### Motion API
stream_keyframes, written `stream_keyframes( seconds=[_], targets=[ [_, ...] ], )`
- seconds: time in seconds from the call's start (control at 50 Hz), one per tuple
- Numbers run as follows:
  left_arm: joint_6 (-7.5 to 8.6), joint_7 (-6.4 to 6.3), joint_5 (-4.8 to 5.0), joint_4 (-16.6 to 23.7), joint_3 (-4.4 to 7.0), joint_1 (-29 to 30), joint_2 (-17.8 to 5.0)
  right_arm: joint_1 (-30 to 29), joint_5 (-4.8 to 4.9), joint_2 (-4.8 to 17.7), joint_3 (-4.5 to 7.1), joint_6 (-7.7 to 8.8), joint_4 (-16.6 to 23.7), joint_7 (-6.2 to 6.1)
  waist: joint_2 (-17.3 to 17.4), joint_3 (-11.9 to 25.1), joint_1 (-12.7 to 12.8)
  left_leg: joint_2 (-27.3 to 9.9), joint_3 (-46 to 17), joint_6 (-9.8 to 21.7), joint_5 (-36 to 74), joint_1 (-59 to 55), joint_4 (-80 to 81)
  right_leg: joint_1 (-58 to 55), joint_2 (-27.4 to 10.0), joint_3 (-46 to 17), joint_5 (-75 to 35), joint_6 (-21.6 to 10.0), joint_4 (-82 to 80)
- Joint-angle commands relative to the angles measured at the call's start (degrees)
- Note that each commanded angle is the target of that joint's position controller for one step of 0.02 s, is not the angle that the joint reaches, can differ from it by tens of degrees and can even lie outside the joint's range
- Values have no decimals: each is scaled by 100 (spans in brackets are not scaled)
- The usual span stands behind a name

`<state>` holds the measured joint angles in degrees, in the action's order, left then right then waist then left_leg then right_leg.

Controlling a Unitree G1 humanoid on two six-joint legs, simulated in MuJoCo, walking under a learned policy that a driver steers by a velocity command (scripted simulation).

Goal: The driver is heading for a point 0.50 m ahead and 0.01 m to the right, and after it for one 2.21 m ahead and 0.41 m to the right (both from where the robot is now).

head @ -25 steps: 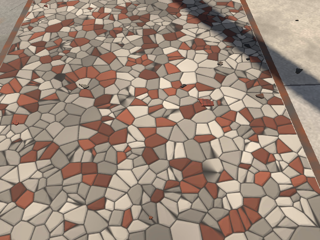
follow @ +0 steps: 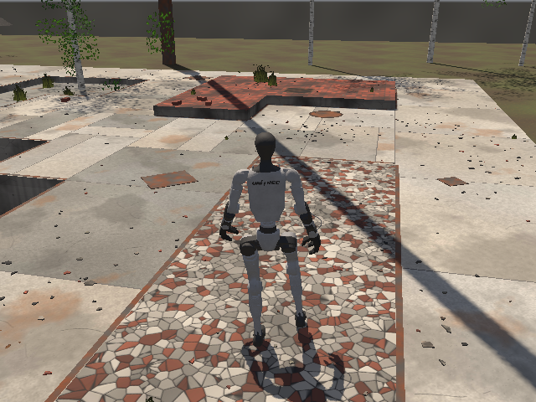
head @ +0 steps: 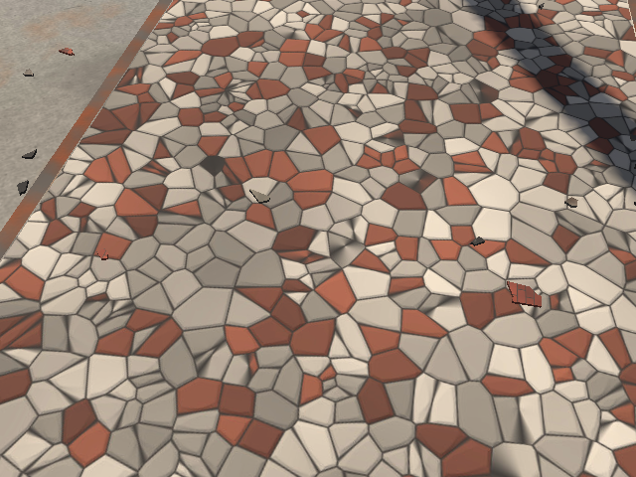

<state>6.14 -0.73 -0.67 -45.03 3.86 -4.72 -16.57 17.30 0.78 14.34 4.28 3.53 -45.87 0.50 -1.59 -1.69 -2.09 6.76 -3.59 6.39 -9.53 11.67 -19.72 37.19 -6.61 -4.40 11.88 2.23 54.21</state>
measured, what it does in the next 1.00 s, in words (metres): walks ahead: right foot, then left foot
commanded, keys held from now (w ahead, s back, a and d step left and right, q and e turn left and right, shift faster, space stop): w+q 0.04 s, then w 0.42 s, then e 0.54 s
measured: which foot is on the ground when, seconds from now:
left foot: down 0.00-0.26, up 0.28-0.68, down 0.70-1.00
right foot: up 0.00-0.22, down 0.24-0.72, up 0.74-1.00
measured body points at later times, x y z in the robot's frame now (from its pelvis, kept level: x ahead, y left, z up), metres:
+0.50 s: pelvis +0.29 -0.05 +0.00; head +0.31 -0.06 +0.45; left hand +0.30 +0.22 -0.12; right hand +0.46 -0.30 -0.11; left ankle +0.33 +0.11 -0.68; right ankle +0.29 -0.14 -0.75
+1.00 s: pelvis +0.42 +0.00 -0.01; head +0.46 +0.00 +0.44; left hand +0.57 +0.27 -0.12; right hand +0.55 -0.29 -0.11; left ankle +0.51 +0.11 -0.75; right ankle +0.43 -0.14 -0.70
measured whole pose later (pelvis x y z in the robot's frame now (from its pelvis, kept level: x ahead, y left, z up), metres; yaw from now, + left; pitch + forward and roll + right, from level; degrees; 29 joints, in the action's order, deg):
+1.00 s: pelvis +0.42 +0.00 -0.01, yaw -7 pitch +2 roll +1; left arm -3.3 -1.7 0.6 -41.7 4.6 -12.4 -17.9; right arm 6.3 -1.2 14.7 3.6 0.9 -43.1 -1.8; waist -1.2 -2.4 0.0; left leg -2.6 7.6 1.5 -6.2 19.7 -24.1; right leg 30.8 -3.7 0.4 21.3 3.4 54.7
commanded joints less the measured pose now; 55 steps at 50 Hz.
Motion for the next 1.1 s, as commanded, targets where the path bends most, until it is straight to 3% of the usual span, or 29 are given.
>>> stream_keyframes(
  seconds=[0.02, 0.1, 0.16, 0.2, 0.22, 0.24, 0.26, 0.28, 0.3, 0.32, 0.34, 0.36, 0.38, 0.42, 0.46, 0.54, 0.62, 0.68, 0.7, 0.72, 0.74, 0.76, 0.78, 0.82, 0.86, 0.96, 1.02, 1.06, 1.1],
  targets=[
    [15, 3, -18, 403, 45, 297, -256, -52, 41, 1018, 257, 57, 427, -122, 447, 201, 43, -1183, -984, 811, 1436, 216, 671, -280, 275, 197, -1119, 136, -1222],
    [95, 124, 79, 591, -6, 829, -234, 305, 50, 932, 223, 26, 296, -134, 669, 164, -255, -1262, -1082, 609, 811, 70, 545, -714, 492, 255, -2011, 39, -2267],
    [178, 218, 77, 700, 27, 949, -412, 521, 32, 874, 196, -1, 182, -149, 720, 119, -278, -1588, -1450, 565, 913, -667, 122, -561, 496, 181, -1550, -185, -2606],
    [225, 239, 82, 690, 66, 726, -536, 496, 0, 949, 218, -39, 170, -166, 872, 127, -120, -1734, -1613, 487, 1505, -993, -174, -771, 554, 265, -995, -381, -2720],
    [249, 225, 66, 581, 122, 299, -632, 386, 3, 942, 206, -54, 204, -165, 900, 300, 133, -1598, -1527, 394, 2291, -1032, -570, -1344, 678, 412, -963, -532, -2939],
    [269, 200, 5, 415, 211, -414, -834, 280, -23, 807, 146, -50, 272, -145, 793, 848, 471, -1292, -1291, 245, 2745, -786, -1449, -2484, 478, 260, -1199, -780, -2832],
    [261, 178, -53, 315, 290, -1372, -1173, 388, -125, 599, 44, -30, 391, -139, 145, 1715, 777, -851, -915, 21, 1536, 214, -3071, -4167, -473, -804, -1379, -1230, -2573],
    [181, 237, -15, 10, 393, -1921, -1422, 1256, 60, 228, -57, 48, 346, -119, -1767, 2276, 492, -32, -474, -388, -1970, 2289, -4893, -5851, -1555, -3399, -5, -2105, -3249],
    [158, 261, 159, 43, 249, -1895, -874, 994, 124, 741, 5, 88, 273, -114, -1126, 1818, 672, -331, -848, -372, -2309, 3061, -5511, -5707, -1542, -3874, 1298, -1944, -3641],
    [117, 235, 167, 117, 169, -1502, -609, 285, 135, 977, 66, 104, 419, -99, -539, 978, 745, -572, -707, -361, -1779, 3347, -5598, -4954, -1344, -3042, 1299, -1695, -3750],
    [69, 223, 91, 198, 120, -1149, -560, -110, 62, 920, 48, 118, 522, -99, -69, 546, 611, -838, -433, -373, -1332, 3195, -5388, -4168, -1119, -2402, 694, -1586, -3876],
    [49, 226, 47, 205, 84, -951, -470, -295, -25, 842, 61, 134, 582, -90, 34, 260, 476, -1025, -330, -393, -1046, 3063, -5013, -3610, -919, -1999, 116, -1572, -4023],
    [60, 223, -7, 204, 46, -881, -407, -218, -36, 759, 70, 126, 586, -77, -135, 263, 320, -1183, -297, -402, -878, 2754, -4762, -3290, -757, -1689, -310, -1524, -4133],
    [81, 228, 41, 132, 37, -932, -397, -64, -10, 559, 36, 84, 547, -70, -335, 315, 217, -1270, -148, -469, -815, 2524, -4347, -3054, -596, -1252, -835, -1565, -4325],
    [89, 195, 84, 50, 84, -1037, -582, -325, -47, 444, -11, 62, 659, -81, -296, 225, 239, -1347, -27, -578, -563, 2671, -3796, -2956, -612, -947, -1274, -1643, -4502],
    [-59, 105, 124, -81, 123, -1216, -748, -954, -122, 249, -94, 130, 819, -79, -255, 228, 342, -1018, 240, -757, 609, 1966, -2116, -2670, -190, -137, -3445, -1375, -4186],
    [-239, 31, 211, -228, 155, -1589, -835, -1499, -80, 393, -46, 149, 961, -32, -415, 310, 493, -635, 164, -761, 1180, 1570, -1239, -2925, -187, -321, -3199, -1200, -3660],
    [-334, -44, 253, -100, 188, -1307, -863, -1113, -130, 687, 78, 194, 880, -31, -490, 497, 145, -618, 39, -547, 1312, 825, -524, -2986, -190, -741, -2594, -934, -2932],
    [-334, -50, 235, -28, 159, -1268, -731, -772, -189, 868, 143, 219, 788, -69, -340, 723, 6, -812, 14, -385, 2004, 87, -256, -2739, 96, -655, -2323, -729, -2392],
    [-304, -46, 106, 198, 54, -1183, -405, -190, -311, 1270, 231, 216, 773, -148, 346, 1415, -179, -1862, -778, 3, 4022, -1312, -653, -1876, 534, -394, -833, -458, -1060],
    [-293, -25, 71, 98, -82, -2311, 44, -151, -332, 1373, 222, 93, 845, -167, 1707, 2243, 208, -3400, -2072, 948, 5644, -2749, -1074, -479, 1091, -46, 3110, -148, 619],
    [-349, -22, 184, 29, 16, -2458, -513, -138, -201, 1097, 182, -22, 891, -132, 1536, 2587, 69, -3377, -2432, 1101, 4144, -2473, -730, -238, 824, -239, 3069, -56, 1335],
    [-452, -57, 240, 105, 121, -1947, -768, -384, -138, 832, 113, -81, 914, -143, 1106, 1927, 34, -2981, -1961, 909, 2885, -1961, -476, 134, 633, -90, 2629, 42, 1652],
    [-725, -162, 186, 174, 187, -1608, -748, -1012, -144, 629, 23, -166, 898, -163, 902, 1085, 229, -2540, -1245, 686, 1293, -643, 28, 61, 346, 47, 1955, 220, 1615],
    [-910, -199, 161, 249, 185, -1708, -561, -1397, -261, 746, 67, -178, 862, -169, 1130, 706, 444, -2248, -575, 666, 701, 516, 484, -631, 337, 255, 1465, 279, 1492],
    [-918, -105, 108, 576, 125, -1245, -349, -1505, -196, 868, 132, -164, 713, -262, 927, 792, 369, -2380, 92, 755, 905, 506, 548, -1114, 176, 405, 826, 122, 124],
    [-926, 14, 118, 726, 139, -1049, -468, -1444, -136, 1049, 191, -240, 622, -260, 954, 848, 307, -2535, 230, 705, 822, 328, 472, -1488, 219, 571, 720, -22, -538],
    [-950, 79, 117, 784, 175, -1055, -540, -1413, -55, 1128, 218, -287, 553, -234, 953, 810, 346, -2593, 305, 550, 638, 196, 284, -1751, 289, 698, 662, -180, -1117],
    [-951, 109, 83, 683, 238, -1348, -581, -1362, 41, 1058, 213, -350, 452, -229, 770, 786, 498, -2390, 598, 141, 115, 385, -261, -2430, 540, 878, 141, -455, -2114]
  ],
)
Velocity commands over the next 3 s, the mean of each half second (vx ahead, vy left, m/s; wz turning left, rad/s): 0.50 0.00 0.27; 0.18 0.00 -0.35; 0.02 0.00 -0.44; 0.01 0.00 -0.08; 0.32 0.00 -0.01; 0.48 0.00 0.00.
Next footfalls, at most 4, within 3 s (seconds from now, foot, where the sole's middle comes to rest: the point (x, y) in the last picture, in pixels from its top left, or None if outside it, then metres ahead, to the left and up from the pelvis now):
0.24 right None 0.33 -0.14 -0.78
0.70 left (257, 440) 0.55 0.11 -0.78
1.12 right None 0.46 -0.14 -0.78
1.56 left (270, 448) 0.53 0.08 -0.78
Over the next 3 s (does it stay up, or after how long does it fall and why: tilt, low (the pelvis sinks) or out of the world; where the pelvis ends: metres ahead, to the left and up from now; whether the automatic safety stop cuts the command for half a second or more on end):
stays up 0.87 -0.14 0.00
